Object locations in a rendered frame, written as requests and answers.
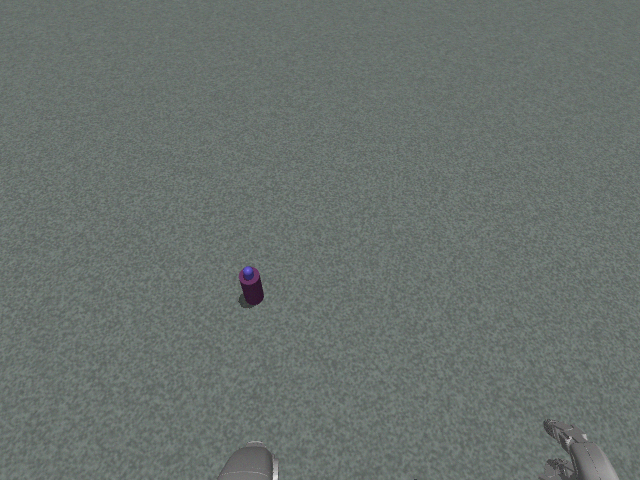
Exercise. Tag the right robot hand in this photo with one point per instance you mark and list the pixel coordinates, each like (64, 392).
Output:
(589, 462)

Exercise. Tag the bottle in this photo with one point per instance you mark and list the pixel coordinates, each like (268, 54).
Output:
(251, 285)

